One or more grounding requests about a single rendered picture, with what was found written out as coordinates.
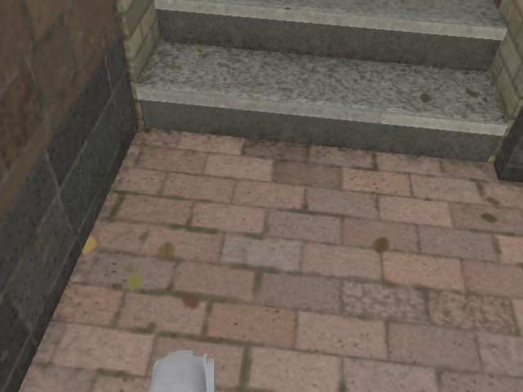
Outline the left robot thigh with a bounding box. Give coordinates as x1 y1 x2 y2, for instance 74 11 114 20
148 351 216 392

